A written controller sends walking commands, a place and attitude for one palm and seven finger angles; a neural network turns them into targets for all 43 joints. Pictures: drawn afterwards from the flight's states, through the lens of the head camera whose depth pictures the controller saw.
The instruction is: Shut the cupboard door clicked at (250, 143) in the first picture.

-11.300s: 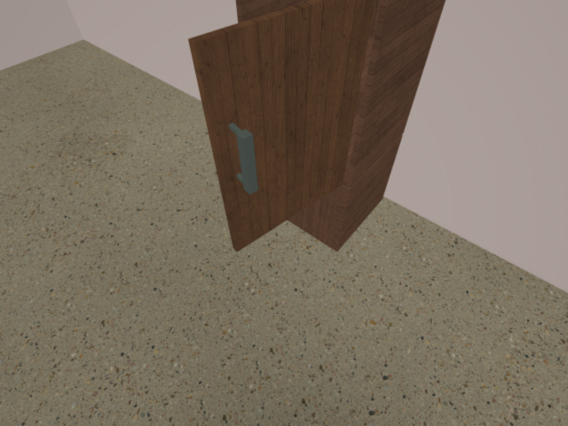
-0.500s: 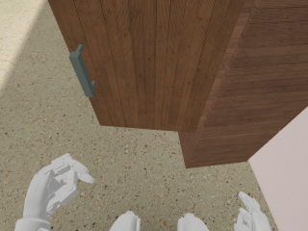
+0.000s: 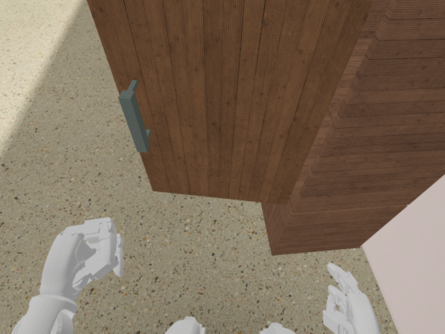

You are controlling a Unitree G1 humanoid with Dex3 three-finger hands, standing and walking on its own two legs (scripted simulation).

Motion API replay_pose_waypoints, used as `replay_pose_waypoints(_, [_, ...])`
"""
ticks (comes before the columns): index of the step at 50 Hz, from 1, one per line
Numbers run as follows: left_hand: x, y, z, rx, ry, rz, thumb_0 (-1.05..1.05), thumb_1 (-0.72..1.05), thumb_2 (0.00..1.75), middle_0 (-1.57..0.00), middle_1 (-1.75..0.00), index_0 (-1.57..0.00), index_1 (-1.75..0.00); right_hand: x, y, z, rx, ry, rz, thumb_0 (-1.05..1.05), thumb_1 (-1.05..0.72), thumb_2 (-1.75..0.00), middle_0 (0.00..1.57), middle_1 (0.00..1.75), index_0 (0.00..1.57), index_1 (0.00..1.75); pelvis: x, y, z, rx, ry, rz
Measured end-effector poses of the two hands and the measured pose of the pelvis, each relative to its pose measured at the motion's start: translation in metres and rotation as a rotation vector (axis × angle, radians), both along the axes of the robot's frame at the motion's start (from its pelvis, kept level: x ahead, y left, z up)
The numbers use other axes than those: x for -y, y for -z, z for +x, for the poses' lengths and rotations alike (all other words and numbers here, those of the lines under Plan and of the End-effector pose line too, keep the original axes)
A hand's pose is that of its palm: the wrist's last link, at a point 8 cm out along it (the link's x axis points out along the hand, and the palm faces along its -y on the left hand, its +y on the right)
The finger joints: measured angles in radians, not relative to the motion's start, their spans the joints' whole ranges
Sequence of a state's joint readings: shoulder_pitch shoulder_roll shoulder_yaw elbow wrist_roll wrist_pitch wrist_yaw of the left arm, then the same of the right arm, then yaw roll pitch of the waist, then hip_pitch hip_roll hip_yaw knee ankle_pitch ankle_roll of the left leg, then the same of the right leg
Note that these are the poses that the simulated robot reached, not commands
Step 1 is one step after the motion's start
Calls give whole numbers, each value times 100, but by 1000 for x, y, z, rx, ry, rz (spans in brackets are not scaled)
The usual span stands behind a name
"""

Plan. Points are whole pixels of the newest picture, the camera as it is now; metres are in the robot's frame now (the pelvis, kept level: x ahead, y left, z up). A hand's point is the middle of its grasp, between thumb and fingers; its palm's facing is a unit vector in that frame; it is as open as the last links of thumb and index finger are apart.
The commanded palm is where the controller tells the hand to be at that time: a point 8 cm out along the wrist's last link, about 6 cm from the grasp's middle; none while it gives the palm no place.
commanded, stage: raise the hand and make a fist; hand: left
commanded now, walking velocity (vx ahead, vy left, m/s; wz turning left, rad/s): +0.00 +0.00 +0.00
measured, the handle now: (138, 117) +0.52 +0.22 +0.07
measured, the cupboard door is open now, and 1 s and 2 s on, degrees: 79 79 79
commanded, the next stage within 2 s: bring the fist close to the handle in 0.46 s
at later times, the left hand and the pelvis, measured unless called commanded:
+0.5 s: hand (124, 256) +0.22 +0.17 +0.07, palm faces -0.03 -1.00 -0.04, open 3.1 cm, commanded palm +0.20 +0.23 +0.07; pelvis +0.00 -0.01 +0.01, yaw +0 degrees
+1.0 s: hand (133, 204) +0.31 +0.18 +0.08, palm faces -0.03 -1.00 -0.03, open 3.1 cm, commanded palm +0.29 +0.23 +0.07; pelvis +0.00 -0.02 +0.01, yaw +0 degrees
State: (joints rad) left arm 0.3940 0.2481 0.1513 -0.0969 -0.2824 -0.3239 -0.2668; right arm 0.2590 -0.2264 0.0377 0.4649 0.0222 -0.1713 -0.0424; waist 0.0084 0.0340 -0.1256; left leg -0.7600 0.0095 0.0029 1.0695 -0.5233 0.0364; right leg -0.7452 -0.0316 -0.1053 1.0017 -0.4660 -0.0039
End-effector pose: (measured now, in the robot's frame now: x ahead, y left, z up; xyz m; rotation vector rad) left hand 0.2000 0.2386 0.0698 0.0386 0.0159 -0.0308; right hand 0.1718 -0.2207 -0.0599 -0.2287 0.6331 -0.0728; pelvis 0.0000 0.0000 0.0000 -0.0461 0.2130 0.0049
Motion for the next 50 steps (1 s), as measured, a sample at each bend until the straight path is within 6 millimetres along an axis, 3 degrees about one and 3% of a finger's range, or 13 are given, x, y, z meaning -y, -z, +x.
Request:
replay_pose_waypoints(14, [7,-4,9,-15,5,-4,1,90,90,-130,-150,-129,-150,25,0,-21,-43,59,-21,2,-91,-89,21,30,20,30,5,-7,1,11,9,15])
replay_pose_waypoints(32, [17,-3,4,6,-3,9,2,90,90,-130,-150,-130,-150,31,2,-10,-10,39,-6,2,-91,-90,20,30,20,30,17,-4,-2,11,1,22])
replay_pose_waypoints(40, [10,-3,42,30,-4,8,2,90,90,-130,-150,-130,-150,35,11,-14,-43,44,-9,2,-91,-89,21,30,20,30,20,-3,-5,3,-2,24])
replay_pose_waypoints(50, [8,-8,87,17,3,-5,2,90,90,-130,-150,-130,-150,46,12,-35,-116,95,-18,2,-91,-89,21,30,20,30,20,-10,0,-3,14,35])
